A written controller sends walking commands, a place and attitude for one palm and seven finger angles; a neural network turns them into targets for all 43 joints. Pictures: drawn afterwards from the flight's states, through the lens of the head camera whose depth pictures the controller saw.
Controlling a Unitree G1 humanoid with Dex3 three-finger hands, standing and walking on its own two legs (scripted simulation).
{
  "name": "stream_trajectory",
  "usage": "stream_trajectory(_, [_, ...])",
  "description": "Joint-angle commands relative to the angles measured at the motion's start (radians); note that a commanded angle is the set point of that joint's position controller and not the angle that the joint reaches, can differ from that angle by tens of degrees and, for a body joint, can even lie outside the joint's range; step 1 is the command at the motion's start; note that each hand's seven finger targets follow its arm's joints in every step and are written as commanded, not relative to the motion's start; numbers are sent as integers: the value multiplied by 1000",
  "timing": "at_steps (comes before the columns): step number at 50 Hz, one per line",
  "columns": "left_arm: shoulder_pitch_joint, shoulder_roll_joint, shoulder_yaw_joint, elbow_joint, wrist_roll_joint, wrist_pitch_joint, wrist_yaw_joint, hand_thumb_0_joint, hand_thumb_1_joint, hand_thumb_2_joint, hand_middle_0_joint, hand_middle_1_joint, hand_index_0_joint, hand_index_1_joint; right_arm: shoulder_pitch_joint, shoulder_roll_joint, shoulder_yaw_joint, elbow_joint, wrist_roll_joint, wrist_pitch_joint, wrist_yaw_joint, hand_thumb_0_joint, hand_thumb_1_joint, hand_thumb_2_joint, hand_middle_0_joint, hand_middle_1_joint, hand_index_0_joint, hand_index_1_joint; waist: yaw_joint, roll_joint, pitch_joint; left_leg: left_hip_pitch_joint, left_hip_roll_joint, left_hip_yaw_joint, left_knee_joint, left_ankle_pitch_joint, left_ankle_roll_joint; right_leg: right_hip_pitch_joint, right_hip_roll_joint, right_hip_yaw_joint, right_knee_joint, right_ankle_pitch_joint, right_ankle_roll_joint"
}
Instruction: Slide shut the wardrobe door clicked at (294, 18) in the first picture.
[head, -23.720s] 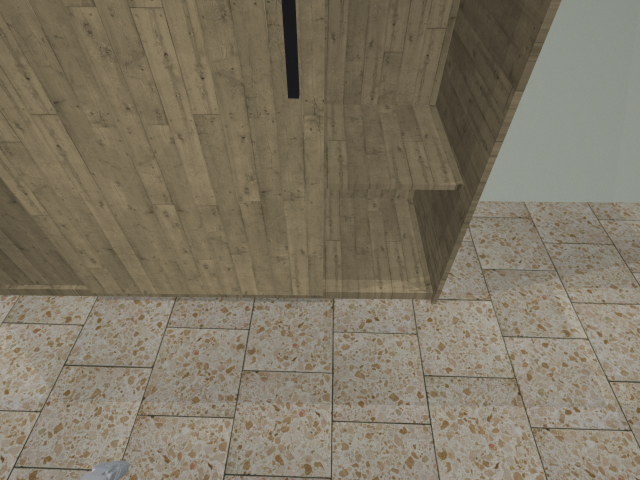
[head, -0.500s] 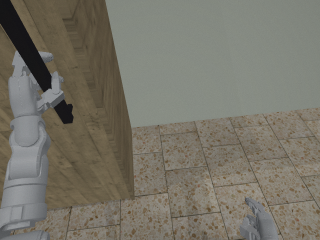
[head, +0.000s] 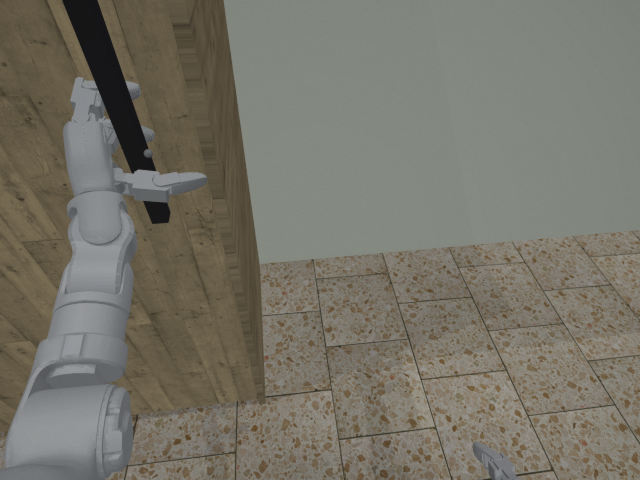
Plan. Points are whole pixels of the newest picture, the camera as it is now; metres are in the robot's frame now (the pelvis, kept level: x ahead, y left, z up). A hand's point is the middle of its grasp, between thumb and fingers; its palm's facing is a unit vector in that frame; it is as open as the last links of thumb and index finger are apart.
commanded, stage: loosen the grip on the handle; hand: left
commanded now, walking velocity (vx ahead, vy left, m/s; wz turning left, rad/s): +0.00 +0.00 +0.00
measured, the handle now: (126, 105) +0.45 +0.25 +0.25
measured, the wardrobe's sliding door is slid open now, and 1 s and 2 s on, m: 0.00 0.00 0.00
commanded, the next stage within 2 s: slip the hand off the handle in 0.22 s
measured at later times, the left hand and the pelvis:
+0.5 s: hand (144, 156) +0.41 +0.23 +0.21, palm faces +0.35 -0.92 -0.17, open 14.8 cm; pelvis +0.05 -0.01 +0.01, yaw -1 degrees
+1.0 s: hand (71, 166) +0.39 +0.30 +0.21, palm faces +0.41 -0.90 -0.17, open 14.7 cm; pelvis +0.06 -0.02 +0.00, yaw +0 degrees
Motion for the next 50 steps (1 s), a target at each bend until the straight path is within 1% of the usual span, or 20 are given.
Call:
stream_trajectory(1, [-503, 159, -48, -233, 9, -113, -45, 0, -550, 200, -330, -1250, -330, -1250, -88, -168, -66, -118, 2, -66, -22, 0, -900, -900, 200, 300, 200, 300, -16, 60, -213, 115, 27, -86, -141, -353, -10, -85, 19, -3, -116, -209, -21])
stream_trajectory(2, [-431, 328, 106, -246, 7, -112, -43, 0, -550, 200, -317, -1233, -317, -1233, -84, -180, -69, -120, 0, -60, -27, 0, -900, -900, 200, 300, 200, 300, 28, 61, -236, 95, 26, -83, -148, -344, -7, -31, 16, 8, -126, -221, -25])
stream_trajectory(3, [-460, 251, 19, -280, 2, -108, -56, 0, -550, 200, -303, -1217, -303, -1217, -104, -171, -57, -133, 1, -57, -29, 0, -900, -900, 200, 300, 200, 300, 4, 60, -235, 95, 20, -69, -146, -328, -2, -27, 15, 8, -127, -211, -20])
stream_trajectory(5, [-456, 193, -5, -295, -39, -102, -67, 0, -550, 200, -277, -1183, -277, -1183, -110, -169, -59, -125, 7, -61, -33, 0, -900, -900, 200, 300, 200, 300, -4, 46, -192, 97, 30, -77, -150, -341, -2, -43, 17, 5, -136, -212, -19])
stream_trajectory(7, [-394, 191, 13, -321, -59, -92, -66, 0, -550, 200, -250, -1150, -250, -1150, -111, -173, -61, -124, 8, -64, -36, 0, -900, -900, 200, 300, 200, 300, 14, 59, -187, 99, 28, -79, -154, -334, -4, -31, 15, 2, -132, -194, -21])
stream_trajectory(8, [-407, 168, -10, -343, -61, -86, -64, 0, -550, 200, -250, -1150, -250, -1150, -110, -172, -60, -120, 6, -67, -38, 0, -900, -900, 200, 300, 200, 300, 4, 60, -190, 113, 29, -82, -155, -323, -2, -36, 15, -1, -128, -172, -20])
stream_trajectory(13, [-321, 148, -12, -434, -59, -59, -44, 0, -550, 200, -250, -1150, -250, -1150, -111, -170, -62, -125, 4, -68, -40, 0, -900, -900, 200, 300, 200, 300, 13, 41, -194, 140, 31, -71, -154, -219, 5, -7, 12, 1, -137, -108, -21])
stream_trajectory(15, [-280, 157, 5, -472, -57, -47, -41, 0, -550, 200, -250, -1150, -250, -1150, -105, -170, -62, -125, 1, -64, -40, 0, -900, -900, 200, 300, 200, 300, 21, 50, -213, 170, 34, -68, -141, -87, 5, 18, 14, -4, -132, -30, -27])
stream_trajectory(16, [-205, 239, 91, -418, -49, -36, -38, 0, -550, 200, -250, -1150, -250, -1150, -79, -176, -67, -113, -4, -53, -44, 0, -900, -900, 200, 300, 200, 300, 33, 15, -217, 167, 33, -55, -124, 8, 5, 42, 16, -3, -132, 22, -28])
stream_trajectory(17, [-172, 236, 94, -455, -56, -27, -46, 0, -550, 200, -250, -1150, -250, -1150, -86, -173, -63, -129, -4, -41, -43, 0, -900, -900, 200, 300, 200, 300, 45, 36, -243, 174, 27, -40, -114, 88, 5, 70, 15, -4, -127, 75, -28])
stream_trajectory(18, [-180, 223, 83, -475, -62, -21, -57, 0, -550, 200, -250, -1150, -250, -1150, -90, -167, -61, -136, -1, -34, -43, 0, -900, -900, 200, 300, 200, 300, 38, 37, -244, 187, 26, -34, -105, 138, 3, 75, 16, -6, -124, 116, -28])
stream_trajectory(24, [-59, 284, 205, -532, -116, 19, -100, 0, -550, 200, -250, -1150, -250, -1150, -100, -155, -61, -160, 1, 10, -45, 0, -900, -900, 200, 300, 200, 300, 73, 31, -273, 189, 17, -9, -84, 264, -2, 151, 22, -8, -110, 263, -25])
stream_trajectory(25, [-28, 264, 202, -529, -126, 26, -107, 0, -550, 200, -250, -1150, -250, -1150, -104, -151, -59, -166, 2, 17, -44, 0, -900, -900, 200, 300, 200, 300, 72, 11, -275, 187, 15, -5, -84, 272, -1, 156, 21, -10, -108, 283, -20])
stream_trajectory(27, [25, 302, 255, -545, -138, 36, -116, 0, -550, 200, -250, -1150, -250, -1150, -111, -148, -58, -177, 3, 33, -46, 0, -900, -900, 200, 300, 200, 300, 85, -1, -281, 176, 13, 3, -82, 291, 0, 183, 22, -7, -103, 323, -18])
stream_trajectory(30, [-2, 310, 258, -564, -141, 35, -140, 0, -550, 200, -250, -1150, -250, -1150, -115, -149, -58, -180, 4, 45, -48, 0, -900, -900, 200, 300, 200, 300, 67, 6, -248, 172, 13, 7, -76, 279, 3, 156, 22, -5, -106, 324, -13])
stream_trajectory(32, [-8, 316, 252, -589, -136, 21, -165, 0, -550, 200, -250, -1150, -250, -1150, -121, -148, -59, -188, 4, 47, -50, 0, -900, -900, 200, 300, 200, 300, 64, 48, -261, 181, 9, 10, -70, 269, 5, 146, 23, 0, -100, 313, -13])
stream_trajectory(35, [-64, 331, 244, -578, -145, -7, -209, 0, -550, 200, -250, -1150, -250, -1150, -113, -157, -64, -177, 6, 43, -57, 0, -900, -900, 200, 300, 200, 300, 37, 58, -265, 190, 8, 6, -56, 247, 10, 114, 25, 6, -102, 292, -11])
stream_trajectory(39, [-69, 365, 263, -533, -172, -33, -273, 0, -550, 200, -250, -1150, -250, -1150, -97, -166, -66, -161, 8, 34, -67, 0, -900, -900, 200, 300, 200, 300, 33, 69, -270, 182, 5, -1, -40, 237, 12, 99, 26, 9, -95, 286, -11])
stream_trajectory(45, [-24, 459, 359, -430, -221, -38, -340, 0, -550, 200, -250, -1150, -250, -1150, -85, -177, -67, -157, 16, 32, -77, 0, -900, -900, 200, 300, 200, 300, 53, 47, -265, 124, 3, -6, -35, 203, 12, 100, 23, 9, -90, 266, -7])
stream_trajectory(50, [98, 418, 359, -515, -253, -35, -354, 0, -550, 200, -250, -1150, -250, -1150, -98, -172, -68, -193, 18, 21, -65, 0, -900, -900, 200, 300, 200, 300, 83, 74, -294, 125, 0, -8, -32, 209, 13, 112, 26, 3, -73, 260, -10])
